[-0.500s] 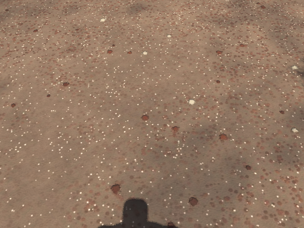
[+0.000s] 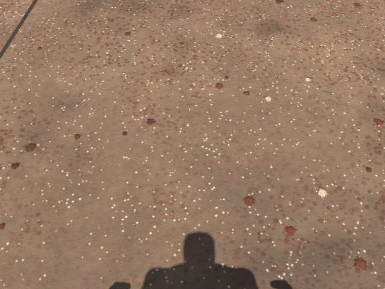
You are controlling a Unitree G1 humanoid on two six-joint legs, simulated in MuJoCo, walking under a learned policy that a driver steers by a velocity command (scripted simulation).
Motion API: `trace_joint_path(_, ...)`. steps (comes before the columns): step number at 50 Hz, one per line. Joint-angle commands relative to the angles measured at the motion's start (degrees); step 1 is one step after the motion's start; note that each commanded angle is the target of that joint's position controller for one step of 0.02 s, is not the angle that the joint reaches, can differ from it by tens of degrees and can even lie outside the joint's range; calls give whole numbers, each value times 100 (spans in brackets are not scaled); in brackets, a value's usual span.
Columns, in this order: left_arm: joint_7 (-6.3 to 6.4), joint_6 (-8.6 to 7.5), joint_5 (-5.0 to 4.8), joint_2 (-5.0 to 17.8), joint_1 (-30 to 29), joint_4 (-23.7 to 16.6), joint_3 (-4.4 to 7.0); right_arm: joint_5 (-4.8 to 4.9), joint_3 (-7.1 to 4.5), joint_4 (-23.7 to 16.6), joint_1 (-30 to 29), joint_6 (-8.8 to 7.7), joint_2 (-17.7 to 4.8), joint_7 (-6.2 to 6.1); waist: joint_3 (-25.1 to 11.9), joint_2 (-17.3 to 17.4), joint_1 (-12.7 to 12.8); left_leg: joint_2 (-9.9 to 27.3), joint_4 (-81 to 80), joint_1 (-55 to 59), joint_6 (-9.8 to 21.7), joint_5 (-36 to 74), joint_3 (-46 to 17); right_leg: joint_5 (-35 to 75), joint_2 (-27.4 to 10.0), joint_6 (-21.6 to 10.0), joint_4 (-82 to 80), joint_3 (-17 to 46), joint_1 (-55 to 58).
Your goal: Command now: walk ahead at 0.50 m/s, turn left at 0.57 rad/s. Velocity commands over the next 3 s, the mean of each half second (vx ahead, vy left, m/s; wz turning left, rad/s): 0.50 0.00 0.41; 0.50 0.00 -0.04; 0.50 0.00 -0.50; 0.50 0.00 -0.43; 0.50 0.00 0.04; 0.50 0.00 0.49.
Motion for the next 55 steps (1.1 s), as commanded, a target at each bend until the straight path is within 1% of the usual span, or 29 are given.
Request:
trace_joint_path(1,12,-36,120,676,90,-452,182,-26,-183,-457,-28,-125,-684,-77,-725,167,151,1536,-1490,1316,1223,1519,-2139,410,-347,173,-518,253,-1133)
trace_joint_path(3,35,54,162,499,-60,-500,125,3,-219,-383,73,-133,-824,-152,-584,177,150,1392,-1566,857,1198,1802,-1768,723,-289,382,-1121,121,-1046)
trace_joint_path(7,10,54,128,268,-977,-720,10,49,-262,-237,344,-58,-962,-266,-404,447,-198,967,-1469,441,792,1011,-1345,2290,42,513,-2997,24,-620)
trace_joint_path(11,-79,-29,27,434,-1349,-830,57,81,-256,-38,682,-21,-925,-273,-424,612,-382,1206,-1174,818,626,324,-1753,2694,173,393,-3785,158,-347)
trace_joint_path(14,-129,-106,34,604,-1175,-805,146,50,-231,79,733,-1,-827,-283,-389,800,-264,1492,-776,1325,522,432,-2113,2138,127,115,-3995,173,-206)
trace_joint_path(16,-95,-149,76,762,-456,-615,268,19,-179,76,658,29,-674,-262,-650,825,125,1217,-21,1345,320,1282,-1978,1883,216,-178,-4299,-45,785)
trace_joint_path(17,-64,-174,151,996,303,-531,343,-38,-69,-1,666,25,-416,-247,-1364,458,464,910,1304,909,115,990,-1651,1860,-452,-521,-4167,600,2033)
trace_joint_path(18,-63,-115,208,1538,1016,-341,500,86,35,-53,1420,-35,-110,-254,-2139,-1136,328,57,3368,-1030,-387,-705,-913,824,-1617,-1489,-4498,2994,4034)
trace_joint_path(19,-144,-86,28,1192,1253,-198,437,134,23,-11,1461,-77,-379,-272,-2064,-1483,429,48,4254,-2094,-466,-2370,-1109,-706,-1961,-1681,-5255,4500,4261)
trace_joint_path(20,-133,-62,-32,823,958,-243,328,182,-81,-39,883,-80,-774,-267,-1241,-819,514,341,4620,-2501,-431,-1951,-1214,-1170,-1830,-1441,-5364,3889,3644)
trace_joint_path(21,-114,-16,22,676,630,-313,266,113,-75,-142,396,-77,-800,-272,-799,-392,457,588,4527,-2431,-412,-1528,-933,-689,-1587,-1253,-5386,3082,2954)
trace_joint_path(22,-107,14,67,551,418,-302,213,14,-68,-227,100,-102,-725,-258,-433,-245,356,768,4175,-2354,-409,-1202,-803,-76,-1348,-1232,-5519,2538,2335)
trace_joint_path(23,-92,7,111,439,305,-296,163,-25,-77,-235,85,-110,-645,-237,-356,-359,205,970,3845,-2088,-406,-932,-755,467,-1150,-1172,-5627,2149,1980)
trace_joint_path(25,-74,-14,92,385,316,-234,140,-4,-36,-167,238,-99,-435,-200,-425,-559,97,1067,3480,-1756,-463,-737,-583,1196,-925,-1193,-5804,1649,1723)
trace_joint_path(28,-30,-27,18,634,504,-83,201,-48,51,-304,-141,-110,-249,-200,-339,-424,169,1148,2623,-1936,-604,-320,-409,2054,-945,-1325,-6005,1175,1719)
trace_joint_path(31,-1,35,-23,751,680,43,214,-41,119,-404,-669,-169,-113,-157,-287,-366,354,1093,1499,-1761,-651,594,-266,2398,-790,-1188,-6054,690,1775)
trace_joint_path(36,14,153,-78,840,1189,324,203,54,132,-606,-1469,-238,-110,-23,-108,-350,624,857,415,-1397,-595,1217,-104,2492,-914,-1061,-5906,512,2087)
trace_joint_path(39,48,257,-96,923,1294,441,231,52,82,-707,-1599,-279,-239,52,-73,-390,501,765,55,-1214,-384,720,-134,2958,-1141,-933,-5568,647,2528)
trace_joint_path(40,63,286,-96,981,1249,451,246,38,31,-668,-1383,-294,-341,50,-186,-423,321,668,-60,-819,-303,547,-90,3517,-1130,-876,-5287,663,2565)
trace_joint_path(41,75,309,-105,1020,1128,434,249,13,-61,-519,-828,-307,-498,23,-502,-398,-41,539,-286,46,-170,600,24,4284,-970,-771,-4680,531,2436)
trace_joint_path(42,77,301,-60,908,1074,372,196,-31,-199,-291,32,-302,-789,-37,-1116,-297,-455,713,-216,1458,16,772,-94,4279,-672,-605,-3649,349,1885)
trace_joint_path(43,77,265,126,492,1037,153,42,-128,-319,-149,1114,-262,-1268,-126,-2107,509,-816,1997,52,3245,377,992,-1421,2300,-210,-375,-1766,98,624)
trace_joint_path(44,53,167,-17,11,1810,131,-90,-142,-325,-68,1144,-215,-1408,-85,-2771,1961,-398,3049,-623,4464,1117,-270,-3748,-1177,513,-141,-190,212,-1200)
trace_joint_path(45,47,134,-156,700,1390,211,81,-87,-194,-95,1025,-203,-820,-88,-2156,1162,-613,2817,-940,3948,899,-975,-3615,-1055,210,-138,341,623,-1731)
trace_joint_path(46,38,121,-226,854,915,64,158,-49,-122,-74,686,-214,-636,-104,-1358,919,-546,2624,-1086,3216,695,-774,-2726,-496,-1,-149,331,506,-1936)
trace_joint_path(47,61,139,-183,747,714,47,154,-67,-78,-61,339,-235,-518,-91,-985,560,-360,2374,-1278,2515,594,-305,-2155,-42,-215,-95,151,404,-1734)
trace_joint_path(48,68,186,-113,668,654,41,178,-86,-49,-35,82,-265,-380,-71,-689,561,-202,2177,-1493,1997,555,39,-1697,262,-346,-45,-95,396,-1570)
trace_joint_path(50,62,326,-129,415,873,99,166,-137,-59,57,-147,-362,-299,-64,-554,677,48,2017,-1867,1386,543,457,-1099,604,-481,40,-229,387,-1090)
trace_joint_path(55,45,456,-75,227,384,-148,163,-158,-154,367,-140,-438,-490,-143,-206,406,90,1988,-2165,1283,567,1290,-63,1600,-512,177,-1138,465,-1545)
Next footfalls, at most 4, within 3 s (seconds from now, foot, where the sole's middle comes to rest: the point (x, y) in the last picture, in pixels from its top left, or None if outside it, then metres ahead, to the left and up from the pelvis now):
0.34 right None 0.38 -0.14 -0.77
0.84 left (150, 238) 0.61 0.16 -0.77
1.38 right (212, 168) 0.91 -0.07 -0.77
1.86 left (181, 110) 1.23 0.06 -0.77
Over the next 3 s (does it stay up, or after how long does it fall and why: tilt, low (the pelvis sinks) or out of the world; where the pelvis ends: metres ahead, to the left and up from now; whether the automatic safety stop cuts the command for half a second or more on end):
stays up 1.60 -0.15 -0.01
